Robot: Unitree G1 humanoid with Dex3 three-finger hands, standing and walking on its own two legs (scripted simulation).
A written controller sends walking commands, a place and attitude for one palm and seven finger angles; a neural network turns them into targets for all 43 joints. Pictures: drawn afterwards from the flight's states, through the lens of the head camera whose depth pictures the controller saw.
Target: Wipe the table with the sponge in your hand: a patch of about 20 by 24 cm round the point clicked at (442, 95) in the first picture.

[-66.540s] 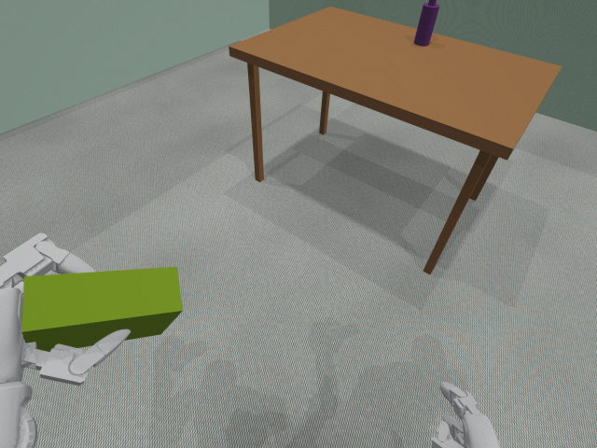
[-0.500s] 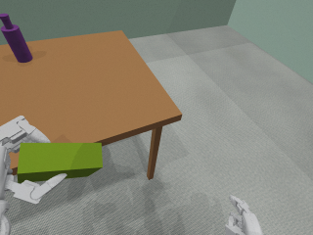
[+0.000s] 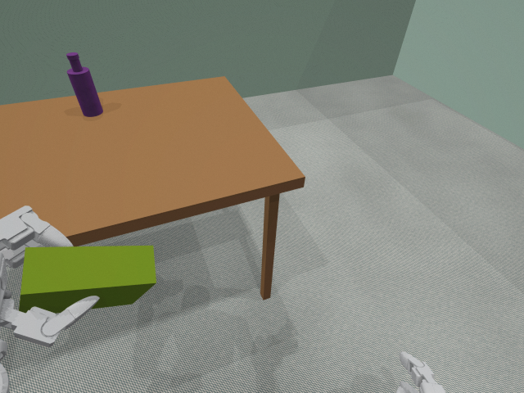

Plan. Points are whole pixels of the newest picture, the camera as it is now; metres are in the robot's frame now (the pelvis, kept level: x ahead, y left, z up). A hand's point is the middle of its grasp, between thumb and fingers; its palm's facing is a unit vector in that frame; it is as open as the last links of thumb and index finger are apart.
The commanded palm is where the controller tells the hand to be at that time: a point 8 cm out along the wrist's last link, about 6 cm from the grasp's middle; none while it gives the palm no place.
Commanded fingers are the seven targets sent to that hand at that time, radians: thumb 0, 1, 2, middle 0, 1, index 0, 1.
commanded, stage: stop stepping back and stand still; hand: left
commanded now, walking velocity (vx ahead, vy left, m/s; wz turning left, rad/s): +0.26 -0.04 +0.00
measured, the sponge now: (107, 279) +0.22 +0.20 +0.14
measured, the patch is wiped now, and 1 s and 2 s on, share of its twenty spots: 1.00 1.00 1.00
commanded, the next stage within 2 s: stand and wait in 1.42 s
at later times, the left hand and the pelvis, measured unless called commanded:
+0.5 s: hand (44, 317) +0.15 +0.23 +0.18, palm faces +0.41 -0.82 -0.40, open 9.2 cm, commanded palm +0.10 +0.26 +0.19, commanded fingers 0.00 0.10 1.30 -1.20 -1.60 -1.20 -1.60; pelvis -0.05 -0.03 +0.01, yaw +1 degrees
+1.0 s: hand (79, 304) +0.17 +0.20 +0.17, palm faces +0.41 -0.84 -0.35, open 9.2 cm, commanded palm +0.13 +0.24 +0.19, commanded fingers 0.00 0.10 1.30 -1.20 -1.60 -1.20 -1.60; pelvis -0.03 -0.04 +0.01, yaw +2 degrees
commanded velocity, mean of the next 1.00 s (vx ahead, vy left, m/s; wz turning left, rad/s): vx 0.07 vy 0.01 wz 0.00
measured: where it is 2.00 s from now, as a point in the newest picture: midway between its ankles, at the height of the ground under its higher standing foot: outside the picture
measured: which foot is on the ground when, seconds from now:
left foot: down 0.00-1.00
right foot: down 0.00-0.28, up 0.30-0.52, down 0.54-1.00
